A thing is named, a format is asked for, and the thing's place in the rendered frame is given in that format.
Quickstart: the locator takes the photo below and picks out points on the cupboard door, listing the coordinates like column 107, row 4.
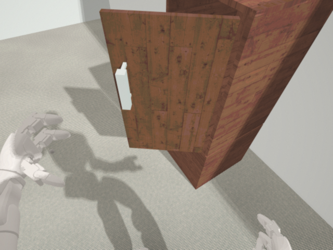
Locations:
column 175, row 67

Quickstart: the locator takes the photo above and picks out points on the right robot hand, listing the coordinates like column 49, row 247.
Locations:
column 275, row 240

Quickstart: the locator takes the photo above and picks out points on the left robot forearm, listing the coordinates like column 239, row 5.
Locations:
column 11, row 185

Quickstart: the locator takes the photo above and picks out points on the left robot hand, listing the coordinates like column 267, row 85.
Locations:
column 18, row 147

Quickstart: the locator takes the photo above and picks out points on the handle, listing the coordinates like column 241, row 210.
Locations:
column 123, row 87

